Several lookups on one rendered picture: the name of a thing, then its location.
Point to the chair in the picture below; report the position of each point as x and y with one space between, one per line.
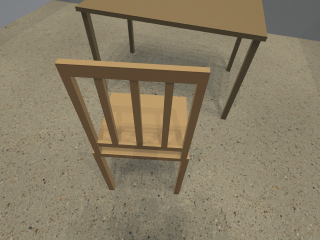
138 126

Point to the table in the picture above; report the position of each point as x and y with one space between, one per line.
235 18

